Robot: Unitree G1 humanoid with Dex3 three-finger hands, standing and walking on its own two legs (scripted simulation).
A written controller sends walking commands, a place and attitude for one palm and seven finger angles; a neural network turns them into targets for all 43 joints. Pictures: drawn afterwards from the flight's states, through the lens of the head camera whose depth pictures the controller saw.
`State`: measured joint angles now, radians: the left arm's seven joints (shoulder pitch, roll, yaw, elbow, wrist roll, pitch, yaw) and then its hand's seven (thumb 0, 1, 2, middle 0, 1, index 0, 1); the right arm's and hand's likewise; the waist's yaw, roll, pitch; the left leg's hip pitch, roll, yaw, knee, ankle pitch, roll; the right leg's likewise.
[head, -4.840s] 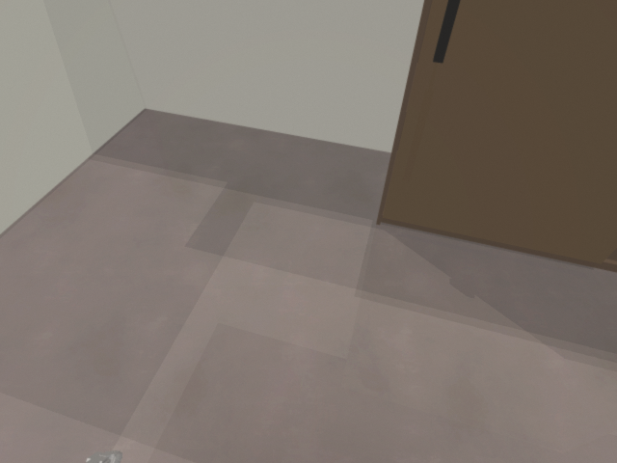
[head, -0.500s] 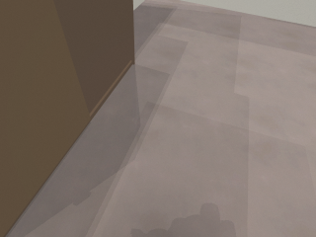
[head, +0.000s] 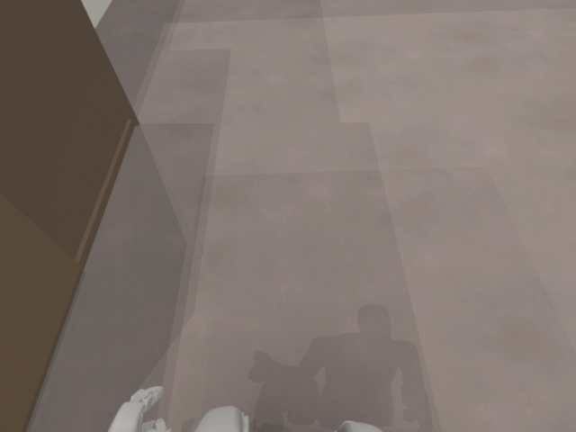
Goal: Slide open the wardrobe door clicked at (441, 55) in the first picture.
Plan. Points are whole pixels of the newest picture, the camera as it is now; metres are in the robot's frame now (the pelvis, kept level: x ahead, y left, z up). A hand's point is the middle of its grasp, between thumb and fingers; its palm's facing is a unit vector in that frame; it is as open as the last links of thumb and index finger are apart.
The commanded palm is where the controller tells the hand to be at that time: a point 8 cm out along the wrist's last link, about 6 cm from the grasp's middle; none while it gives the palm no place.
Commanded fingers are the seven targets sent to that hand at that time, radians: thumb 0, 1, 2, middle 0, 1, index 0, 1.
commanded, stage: turn to face it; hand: left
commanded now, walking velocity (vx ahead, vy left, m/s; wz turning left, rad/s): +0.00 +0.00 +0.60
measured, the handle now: out of the picture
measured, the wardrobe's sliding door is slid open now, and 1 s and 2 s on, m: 0.00 0.00 0.00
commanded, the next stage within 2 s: none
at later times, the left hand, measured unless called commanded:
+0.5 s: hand out of the picture +0.06 +0.26 -0.16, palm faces +0.27 -0.94 -0.22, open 7.4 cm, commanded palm none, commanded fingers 0.00 0.90 0.90 -0.20 -0.30 -0.20 -0.30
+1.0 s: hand out of the picture +0.05 +0.18 -0.12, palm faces +0.51 -0.81 -0.29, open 7.4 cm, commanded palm none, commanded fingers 0.00 0.90 0.90 -0.20 -0.30 -0.20 -0.30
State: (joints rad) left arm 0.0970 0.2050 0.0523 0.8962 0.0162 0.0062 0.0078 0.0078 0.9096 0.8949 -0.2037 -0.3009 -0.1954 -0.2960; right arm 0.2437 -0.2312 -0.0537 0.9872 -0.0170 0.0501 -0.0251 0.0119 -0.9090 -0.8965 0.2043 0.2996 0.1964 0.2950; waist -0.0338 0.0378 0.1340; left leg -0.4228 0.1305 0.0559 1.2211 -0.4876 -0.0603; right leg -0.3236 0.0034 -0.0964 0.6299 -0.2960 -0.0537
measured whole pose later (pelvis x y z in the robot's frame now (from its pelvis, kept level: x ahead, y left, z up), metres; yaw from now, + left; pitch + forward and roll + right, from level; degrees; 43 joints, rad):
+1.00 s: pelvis +0.06 -0.04 +0.02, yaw +32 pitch +0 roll +2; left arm 0.19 0.17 0.03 0.87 0.02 0.02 0.02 0.01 0.91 0.89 -0.21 -0.30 -0.20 -0.30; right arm 0.20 -0.29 -0.10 0.92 -0.03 0.08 0.02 0.01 -0.91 -0.90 0.20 0.30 0.20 0.29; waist -0.03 0.05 0.05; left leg -0.54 -0.01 -0.02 1.19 -0.36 -0.07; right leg -0.20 -0.07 -0.12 0.51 -0.31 -0.02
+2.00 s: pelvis +0.07 -0.02 +0.01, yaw +69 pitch -1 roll +1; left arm 0.13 0.18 0.02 0.84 0.02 0.02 0.02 0.01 0.91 0.89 -0.21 -0.30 -0.20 -0.30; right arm 0.24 -0.28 -0.10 0.95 -0.03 0.08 0.02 0.01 -0.91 -0.90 0.20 0.30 0.20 0.29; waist -0.06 0.06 0.09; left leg -0.49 -0.02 -0.03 1.19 -0.42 -0.06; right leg -0.21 -0.08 -0.12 0.54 -0.30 0.00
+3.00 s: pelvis +0.05 -0.01 +0.02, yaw +91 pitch -1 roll +2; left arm 0.36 0.13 0.03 1.03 0.02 -0.04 0.01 0.01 0.91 0.89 -0.21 -0.30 -0.20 -0.30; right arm 0.31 -0.23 -0.08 1.06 -0.04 0.05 0.02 0.01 -0.91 -0.90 0.20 0.30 0.20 0.29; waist 0.00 0.04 0.00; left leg -0.48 0.05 0.00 1.03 -0.25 -0.04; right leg -0.08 -0.05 -0.12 0.35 -0.25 -0.02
